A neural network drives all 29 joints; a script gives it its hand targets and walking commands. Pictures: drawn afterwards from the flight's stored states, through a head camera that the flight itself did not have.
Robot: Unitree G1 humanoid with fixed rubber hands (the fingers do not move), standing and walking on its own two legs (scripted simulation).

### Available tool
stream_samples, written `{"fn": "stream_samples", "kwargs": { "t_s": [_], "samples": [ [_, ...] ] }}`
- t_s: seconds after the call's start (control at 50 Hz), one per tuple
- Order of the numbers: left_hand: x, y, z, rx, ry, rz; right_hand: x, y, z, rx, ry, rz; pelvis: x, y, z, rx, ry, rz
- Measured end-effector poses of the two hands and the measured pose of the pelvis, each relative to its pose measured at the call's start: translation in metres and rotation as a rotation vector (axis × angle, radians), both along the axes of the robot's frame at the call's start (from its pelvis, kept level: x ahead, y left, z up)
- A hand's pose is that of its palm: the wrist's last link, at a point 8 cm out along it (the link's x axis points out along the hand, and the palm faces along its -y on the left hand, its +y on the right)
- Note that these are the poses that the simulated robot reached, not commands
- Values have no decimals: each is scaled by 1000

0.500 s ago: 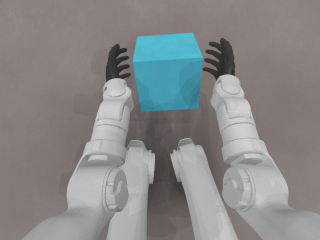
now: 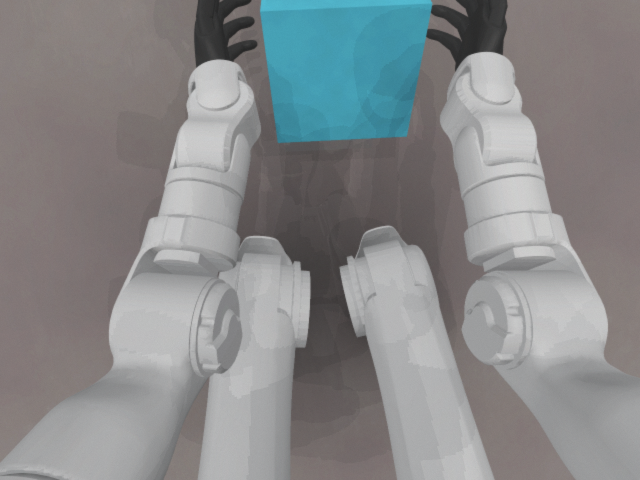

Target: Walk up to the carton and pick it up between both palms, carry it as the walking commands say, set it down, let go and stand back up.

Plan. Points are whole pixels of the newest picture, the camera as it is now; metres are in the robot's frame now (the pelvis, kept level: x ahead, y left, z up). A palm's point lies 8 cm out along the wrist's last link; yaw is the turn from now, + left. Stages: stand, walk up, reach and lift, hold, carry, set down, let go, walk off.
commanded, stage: set down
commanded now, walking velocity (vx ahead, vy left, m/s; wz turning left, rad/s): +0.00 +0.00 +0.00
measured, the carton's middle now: (338, 47) +0.56 -0.03 -0.29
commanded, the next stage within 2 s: none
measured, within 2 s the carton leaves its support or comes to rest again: neither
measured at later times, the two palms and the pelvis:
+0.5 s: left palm (217, 18) +0.55 +0.10 -0.17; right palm (486, 13) +0.54 -0.17 -0.16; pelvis +0.02 -0.01 -0.03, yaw -1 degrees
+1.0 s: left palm (216, 11) +0.56 +0.10 -0.18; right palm (484, 3) +0.56 -0.17 -0.17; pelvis +0.03 -0.01 -0.03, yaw -2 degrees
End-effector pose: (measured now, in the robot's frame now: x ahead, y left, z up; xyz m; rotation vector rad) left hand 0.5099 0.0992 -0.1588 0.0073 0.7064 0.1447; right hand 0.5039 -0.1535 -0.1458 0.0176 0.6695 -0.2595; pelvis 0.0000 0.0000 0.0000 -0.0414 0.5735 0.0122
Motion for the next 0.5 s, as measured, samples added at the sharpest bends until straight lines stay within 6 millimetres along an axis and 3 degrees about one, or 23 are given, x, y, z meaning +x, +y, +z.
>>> {"fn": "stream_samples", "kwargs": {
  "t_s": [0.24,0.5],
  "samples": [
    [27,-1,-3,13,1,-76,22,-12,-7,28,18,66,1,-3,-28,16,57,-29],
    [42,0,-12,-13,-8,-86,39,-16,-15,40,5,83,23,-6,-25,21,154,-37]
  ]
}}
